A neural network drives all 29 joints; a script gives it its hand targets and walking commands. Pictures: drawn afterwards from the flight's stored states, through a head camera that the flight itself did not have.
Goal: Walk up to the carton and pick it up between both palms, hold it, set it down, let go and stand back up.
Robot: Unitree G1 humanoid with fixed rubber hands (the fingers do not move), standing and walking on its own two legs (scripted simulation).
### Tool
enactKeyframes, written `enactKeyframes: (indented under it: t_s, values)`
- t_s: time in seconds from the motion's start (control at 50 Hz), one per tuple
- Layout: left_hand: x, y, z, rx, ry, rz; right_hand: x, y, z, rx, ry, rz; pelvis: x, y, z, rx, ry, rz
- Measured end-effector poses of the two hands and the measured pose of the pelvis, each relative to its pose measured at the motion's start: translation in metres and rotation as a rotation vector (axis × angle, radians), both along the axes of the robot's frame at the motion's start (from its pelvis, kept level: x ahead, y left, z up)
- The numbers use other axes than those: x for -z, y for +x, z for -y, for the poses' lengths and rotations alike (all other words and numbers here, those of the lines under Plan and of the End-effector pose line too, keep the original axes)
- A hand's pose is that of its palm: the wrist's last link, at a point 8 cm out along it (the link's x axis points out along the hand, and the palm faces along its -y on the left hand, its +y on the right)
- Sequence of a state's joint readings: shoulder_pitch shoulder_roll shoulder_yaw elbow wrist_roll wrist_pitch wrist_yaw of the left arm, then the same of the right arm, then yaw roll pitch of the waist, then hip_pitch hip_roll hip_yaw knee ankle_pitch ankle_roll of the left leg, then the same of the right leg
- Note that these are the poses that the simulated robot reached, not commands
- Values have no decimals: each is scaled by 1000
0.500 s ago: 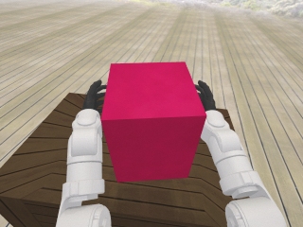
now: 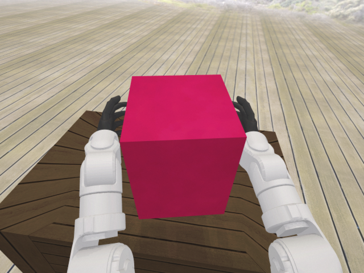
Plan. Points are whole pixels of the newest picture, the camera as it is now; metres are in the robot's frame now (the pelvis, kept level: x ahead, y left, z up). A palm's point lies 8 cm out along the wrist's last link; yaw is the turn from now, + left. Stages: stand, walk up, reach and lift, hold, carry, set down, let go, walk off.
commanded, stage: hold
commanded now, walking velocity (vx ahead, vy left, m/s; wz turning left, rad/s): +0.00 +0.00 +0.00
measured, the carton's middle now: (179, 147) +0.38 +0.01 +0.15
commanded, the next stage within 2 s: none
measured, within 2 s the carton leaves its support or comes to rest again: neither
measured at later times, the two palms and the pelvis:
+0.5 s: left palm (109, 130) +0.37 +0.16 +0.20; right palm (246, 131) +0.37 -0.14 +0.20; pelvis +0.00 +0.00 +0.00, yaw +0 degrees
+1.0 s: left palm (107, 132) +0.36 +0.16 +0.20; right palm (246, 133) +0.37 -0.14 +0.20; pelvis +0.00 +0.00 +0.00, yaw +0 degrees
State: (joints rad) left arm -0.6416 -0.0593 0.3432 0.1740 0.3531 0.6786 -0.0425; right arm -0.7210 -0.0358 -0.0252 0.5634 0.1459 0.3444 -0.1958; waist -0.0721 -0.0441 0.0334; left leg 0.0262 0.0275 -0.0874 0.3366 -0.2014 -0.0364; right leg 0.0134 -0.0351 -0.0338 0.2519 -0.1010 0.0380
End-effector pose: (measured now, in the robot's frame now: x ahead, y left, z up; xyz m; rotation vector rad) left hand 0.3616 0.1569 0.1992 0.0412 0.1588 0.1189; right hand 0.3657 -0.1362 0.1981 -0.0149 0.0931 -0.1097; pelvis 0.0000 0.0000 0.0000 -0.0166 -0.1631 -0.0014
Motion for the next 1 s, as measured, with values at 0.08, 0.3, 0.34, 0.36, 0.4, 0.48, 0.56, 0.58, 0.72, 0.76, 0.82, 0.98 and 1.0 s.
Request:
enactKeyframes:
  t_s: [0.08, 0.3, 0.34, 0.36, 0.4, 0.48, 0.56, 0.58, 0.72, 0.76, 0.82, 0.98, 1.0]
  values:
    - [-2, -1, 1, 2, 3, 13, -1, -2, 1, 3, 10, 14, 0, -1, 0, -1, -1, -3]
    - [-5, 3, 4, 10, 12, 20, -4, 0, 4, 10, 16, 23, 0, -1, 0, 1, 0, -6]
    - [-7, 2, 4, 9, 10, 27, -6, 0, 3, 3, 14, 32, 0, 1, -1, 3, -1, -7]
    - [-7, 2, 3, 7, 8, 29, -7, 0, 3, 2, 15, 34, 0, 1, -1, 4, -1, -5]
    - [-7, 2, 3, 4, 4, 22, -6, 2, 2, 0, 9, 27, 0, 1, -1, 5, 0, 3]
    - [-2, 5, 1, 5, 11, -4, 0, 5, 1, 0, 3, 1, 0, 2, 0, 2, 2, 1]
    - [-2, 6, 0, 1, 12, 8, 1, 6, 0, -3, 6, 13, -1, 4, 0, -6, 0, -10]
    - [-2, 7, 0, 0, 11, 11, 1, 7, 0, -3, 7, 16, -1, 5, 0, -8, -1, -9]
    - [2, 3, 1, 2, 0, 15, 0, 4, 1, -3, 1, 21, 0, 9, 0, -7, -3, 0]
    - [2, 2, 1, 2, -3, 18, -1, 2, 1, -3, 7, 23, 0, 9, 1, -7, -3, 3]
    - [1, -1, 1, 1, 1, 23, -1, 0, 1, -5, 5, 28, 0, 9, 0, -4, -3, 14]
    - [0, -1, 0, 8, 2, 7, 3, 0, -1, -5, 4, 12, 0, 5, 0, -1, 0, 12]
    - [-1, -1, 0, 8, 1, 15, 2, 0, -1, -5, 3, 20, 0, 5, 1, -4, 0, 7]
